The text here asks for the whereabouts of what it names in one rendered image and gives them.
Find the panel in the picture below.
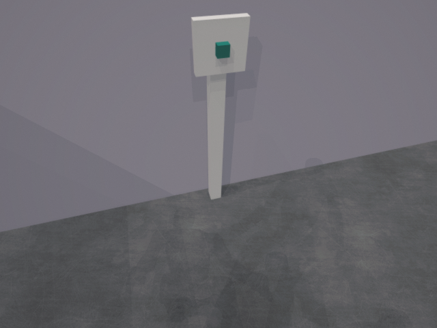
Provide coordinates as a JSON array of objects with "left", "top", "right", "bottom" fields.
[{"left": 191, "top": 13, "right": 250, "bottom": 200}]

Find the button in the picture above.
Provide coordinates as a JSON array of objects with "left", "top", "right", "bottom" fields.
[{"left": 215, "top": 41, "right": 230, "bottom": 59}]

